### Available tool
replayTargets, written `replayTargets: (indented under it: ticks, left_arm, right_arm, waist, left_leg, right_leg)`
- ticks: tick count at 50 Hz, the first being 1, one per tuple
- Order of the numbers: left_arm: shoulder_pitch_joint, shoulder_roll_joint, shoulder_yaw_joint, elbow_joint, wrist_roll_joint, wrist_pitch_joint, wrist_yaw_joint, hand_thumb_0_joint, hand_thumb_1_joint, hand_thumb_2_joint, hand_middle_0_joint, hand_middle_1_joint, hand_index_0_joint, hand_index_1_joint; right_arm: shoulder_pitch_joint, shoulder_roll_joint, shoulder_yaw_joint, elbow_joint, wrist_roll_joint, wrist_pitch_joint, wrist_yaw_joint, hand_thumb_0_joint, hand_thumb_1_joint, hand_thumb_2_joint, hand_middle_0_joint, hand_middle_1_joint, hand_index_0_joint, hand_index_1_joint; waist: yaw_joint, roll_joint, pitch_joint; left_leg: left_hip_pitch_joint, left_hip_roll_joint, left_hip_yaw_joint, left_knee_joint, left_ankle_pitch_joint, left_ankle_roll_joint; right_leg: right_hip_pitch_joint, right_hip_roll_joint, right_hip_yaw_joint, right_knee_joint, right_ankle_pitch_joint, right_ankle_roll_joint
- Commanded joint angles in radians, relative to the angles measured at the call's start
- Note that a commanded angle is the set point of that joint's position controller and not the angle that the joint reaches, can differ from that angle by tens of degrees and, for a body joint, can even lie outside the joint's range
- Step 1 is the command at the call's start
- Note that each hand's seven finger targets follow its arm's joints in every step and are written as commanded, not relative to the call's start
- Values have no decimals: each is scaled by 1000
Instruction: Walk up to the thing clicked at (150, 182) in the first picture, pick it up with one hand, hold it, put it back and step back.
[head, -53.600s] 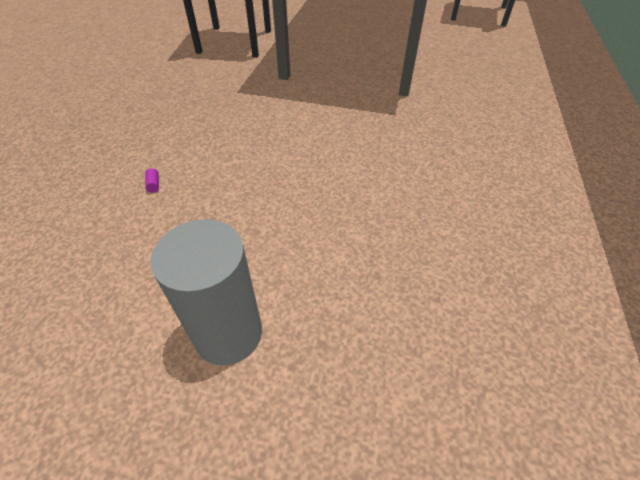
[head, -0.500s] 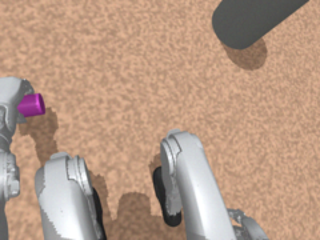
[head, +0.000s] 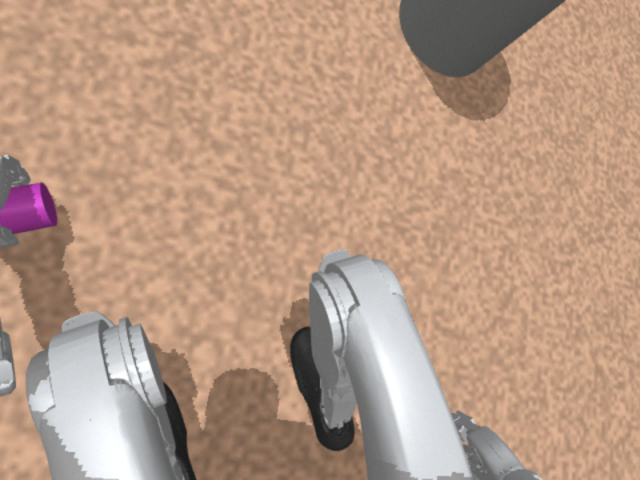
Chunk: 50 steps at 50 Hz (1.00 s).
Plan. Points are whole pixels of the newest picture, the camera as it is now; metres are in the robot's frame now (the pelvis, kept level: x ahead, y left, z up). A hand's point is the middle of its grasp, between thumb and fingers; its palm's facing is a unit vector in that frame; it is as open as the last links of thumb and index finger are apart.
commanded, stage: rest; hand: left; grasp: from above
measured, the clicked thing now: (0, 212) +0.46 +0.29 -0.24
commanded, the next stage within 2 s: open in 0.92 s
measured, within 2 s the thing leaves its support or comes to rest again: rests again in 0.52 s
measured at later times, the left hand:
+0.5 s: hand (4, 216) +0.45 +0.29 -0.23, palm faces -0.44 -0.10 -0.89, open 8.3 cm
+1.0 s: hand (2, 219) +0.45 +0.29 -0.24, palm faces -0.46 -0.11 -0.88, open 8.3 cm
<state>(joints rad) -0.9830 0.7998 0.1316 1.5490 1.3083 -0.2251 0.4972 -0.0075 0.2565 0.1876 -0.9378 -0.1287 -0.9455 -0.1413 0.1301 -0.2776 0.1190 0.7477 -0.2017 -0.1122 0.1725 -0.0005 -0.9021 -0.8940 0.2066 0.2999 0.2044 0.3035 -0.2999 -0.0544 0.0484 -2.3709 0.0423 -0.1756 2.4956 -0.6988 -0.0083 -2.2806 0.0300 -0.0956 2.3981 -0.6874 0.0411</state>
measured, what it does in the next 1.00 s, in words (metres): stands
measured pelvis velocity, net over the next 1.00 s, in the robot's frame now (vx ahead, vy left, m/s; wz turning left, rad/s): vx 0.00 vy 0.00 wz -0.06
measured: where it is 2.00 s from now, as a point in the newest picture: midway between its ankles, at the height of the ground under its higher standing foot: (254, 438)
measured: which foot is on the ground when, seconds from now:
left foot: down 0.00-1.00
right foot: down 0.00-1.00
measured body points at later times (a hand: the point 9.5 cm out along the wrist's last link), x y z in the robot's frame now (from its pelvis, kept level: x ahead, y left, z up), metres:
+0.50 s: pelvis +0.00 +0.00 -0.01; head +0.27 +0.09 +0.34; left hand +0.47 +0.29 -0.18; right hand +0.04 -0.27 -0.09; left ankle +0.07 +0.13 -0.27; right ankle +0.10 -0.12 -0.27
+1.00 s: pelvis +0.00 +0.00 -0.01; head +0.26 +0.10 +0.34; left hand +0.47 +0.30 -0.19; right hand +0.03 -0.26 -0.08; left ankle +0.07 +0.13 -0.27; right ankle +0.10 -0.12 -0.27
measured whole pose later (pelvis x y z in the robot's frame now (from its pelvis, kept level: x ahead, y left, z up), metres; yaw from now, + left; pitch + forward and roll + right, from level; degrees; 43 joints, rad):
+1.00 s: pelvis +0.00 +0.00 -0.01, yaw -3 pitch +27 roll -12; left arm -1.01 0.95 0.14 1.72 1.32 -0.26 0.60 -0.01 0.29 0.11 -0.94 -0.12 -0.95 -0.13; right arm 0.11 -0.33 0.23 0.72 -0.27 -0.21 0.25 0.00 -0.90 -0.90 0.21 0.30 0.20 0.30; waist -0.37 -0.11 0.14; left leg -2.36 0.05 -0.24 2.57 -0.71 -0.01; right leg -2.25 0.06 -0.15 2.42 -0.67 0.06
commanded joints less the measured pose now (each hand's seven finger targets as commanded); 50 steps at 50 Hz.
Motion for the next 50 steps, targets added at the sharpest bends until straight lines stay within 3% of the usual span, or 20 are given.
replayTargets:
  ticks: [1, 2, 4, 7, 9, 11, 14, 15, 17, 18, 21, 25, 30, 35, 36, 41, 42, 43, 46, 50]
  left_arm:
    - [-345, 279, 37, -130, -10, -13, 58, 0, 806, 416, -1177, -257, -1183, -253]
    - [-281, 309, 66, -132, -8, -12, 63, 0, 778, 424, -1171, -249, -1168, -254]
    - [-271, 211, -8, -45, -11, -6, 60, 0, 802, 427, -1189, -257, -1189, -260]
    - [-318, 274, 9, -82, -2, -15, 69, 0, 796, 388, -1176, -245, -1182, -241]
    - [-275, 343, 78, -142, -7, -22, 88, 0, 790, 437, -1193, -240, -1183, -251]
    - [-278, 310, 61, -123, 4, -22, 98, 0, 825, 456, -1210, -252, -1203, -260]
    - [-303, 333, 70, -91, 16, -26, 109, 0, 838, 410, -1201, -248, -1206, -244]
    - [-313, 284, 25, -79, 11, -24, 106, 0, 822, 417, -1197, -241, -1197, -242]
    - [-317, 264, 0, -27, -3, -19, 113, 0, 834, 395, -1198, -244, -1204, -239]
    - [-342, 314, 23, -76, -7, -23, 119, 0, 815, 377, -1175, -246, -1187, -236]
    - [-278, 344, 53, -60, -9, -18, 132, 0, 822, 379, -1179, -235, -1189, -227]
    - [-313, 347, 45, -11, 6, -11, 132, 0, 844, 381, -1197, -239, -1207, -231]
    - [-282, 370, 59, 3, -6, -14, 135, 0, 821, 398, -1188, -246, -1191, -244]
    - [-294, 371, 50, 24, 0, -17, 130, 0, 849, 397, -1198, -251, -1206, -244]
    - [-286, 389, 63, 12, -6, -21, 134, 0, 841, 385, -1194, -248, -1201, -242]
    - [-300, 378, 34, 20, -4, -33, 131, 0, 831, 358, -1180, -243, -1192, -232]
    - [-314, 345, 3, 25, -8, -37, 129, 0, 835, 354, -1182, -235, -1193, -225]
    - [-286, 378, 31, 42, -7, -37, 135, 0, 818, 371, -1182, -234, -1186, -232]
    - [-290, 384, 29, 58, -5, -44, 146, 0, 828, 349, -1179, -224, -1187, -216]
    - [-310, 319, -37, 84, -6, -47, 151, 0, 817, 320, -1161, -222, -1176, -208]
  right_arm:
    - [224, -298, -77, -2, -10, -22, 0, 0, -892, -894, 200, 300, 200, 300]
    - [225, -299, -77, -2, -6, -21, -2, 0, -894, -896, 200, 300, 200, 300]
    - [210, -293, -65, 9, -9, -23, 7, 0, -895, -896, 200, 300, 200, 300]
    - [214, -300, -57, 1, -16, -33, 17, 0, -896, -897, 200, 300, 200, 300]
    - [208, -315, -61, -12, -17, -35, 15, 0, -896, -897, 200, 300, 200, 300]
    - [204, -320, -58, -14, -25, -38, 21, 0, -895, -896, 200, 300, 200, 300]
    - [210, -318, -52, -6, -36, -41, 30, 0, -895, -896, 200, 300, 200, 300]
    - [201, -304, -41, -9, -33, -47, 36, 0, -896, -896, 200, 300, 200, 300]
    - [200, -306, -31, 11, -39, -57, 40, 0, -896, -897, 200, 300, 200, 300]
    - [196, -319, -33, 1, -38, -64, 41, 0, -895, -897, 200, 300, 200, 300]
    - [201, -328, -29, 2, -37, -67, 40, 0, -892, -896, 201, 300, 200, 300]
    - [190, -339, -26, -5, -47, -75, 50, 0, -895, -897, 201, 300, 200, 300]
    - [182, -343, -14, -17, -46, -84, 52, 0, -895, -898, 201, 300, 200, 300]
    - [187, -351, -4, -11, -57, -90, 57, 0, -894, -898, 201, 300, 200, 300]
    - [183, -349, -5, -9, -55, -88, 55, 0, -895, -899, 201, 300, 200, 300]
    - [182, -356, 5, -10, -60, -97, 61, 0, -896, -899, 201, 300, 200, 300]
    - [156, -353, 8, -24, -56, -101, 62, 0, -894, -899, 201, 300, 200, 300]
    - [177, -360, 7, -9, -58, -98, 61, 0, -895, -900, 201, 300, 200, 300]
    - [172, -358, 19, -13, -60, -101, 63, 0, -893, -899, 201, 300, 200, 300]
    - [136, -354, 32, -31, -56, -110, 65, 0, -893, -899, 201, 300, 200, 300]
  waist:
    - [-41, 370, -687]
    - [1, 408, -714]
    - [-28, 422, -656]
    - [-38, 415, -657]
    - [-3, 439, -711]
    - [-34, 436, -687]
    - [-56, 419, -683]
    - [-56, 420, -664]
    - [-74, 405, -620]
    - [-69, 413, -627]
    - [-38, 427, -665]
    - [-76, 407, -626]
    - [-63, 410, -616]
    - [-89, 416, -592]
    - [-77, 418, -599]
    - [-97, 426, -584]
    - [-96, 414, -572]
    - [-97, 412, -578]
    - [-95, 413, -558]
    - [-106, 412, -529]
  left_leg:
    - [523, -18, 101, -208, 224, 29]
    - [546, -20, 100, -229, 242, 24]
    - [541, -21, 91, -234, 209, 16]
    - [518, -18, 92, -213, 188, 24]
    - [544, -17, 93, -219, 240, 21]
    - [558, -14, 89, -205, 273, 14]
    - [527, -10, 90, -175, 273, 22]
    - [512, -12, 90, -184, 247, 23]
    - [492, -11, 84, -181, 193, 27]
    - [496, -8, 82, -184, 188, 27]
    - [516, -9, 79, -197, 212, 22]
    - [498, -5, 73, -175, 211, 24]
    - [491, -3, 64, -192, 202, 23]
    - [489, -2, 63, -172, 213, 24]
    - [479, 1, 63, -179, 205, 25]
    - [506, 3, 53, -174, 206, 19]
    - [485, 4, 47, -174, 181, 21]
    - [493, 4, 47, -180, 199, 21]
    - [477, 5, 45, -179, 192, 20]
    - [475, 5, 38, -191, 160, 19]
  right_leg:
    - [348, 37, -116, -219, 282, -64]
    - [372, 36, -115, -218, 287, -67]
    - [312, 38, -130, -202, 250, -75]
    - [331, 41, -126, -208, 248, -70]
    - [382, 41, -125, -211, 289, -67]
    - [362, 42, -135, -188, 314, -70]
    - [380, 47, -130, -192, 338, -64]
    - [371, 47, -126, -195, 315, -63]
    - [343, 49, -129, -210, 269, -62]
    - [356, 52, -131, -215, 263, -59]
    - [383, 52, -138, -207, 277, -62]
    - [362, 53, -147, -189, 286, -62]
    - [384, 60, -146, -201, 274, -62]
    - [380, 56, -153, -193, 291, -59]
    - [395, 60, -149, -205, 285, -58]
    - [386, 60, -159, -193, 284, -58]
    - [364, 63, -161, -192, 260, -61]
    - [389, 64, -162, -199, 279, -59]
    - [380, 65, -165, -193, 269, -60]
    - [350, 69, -169, -197, 244, -62]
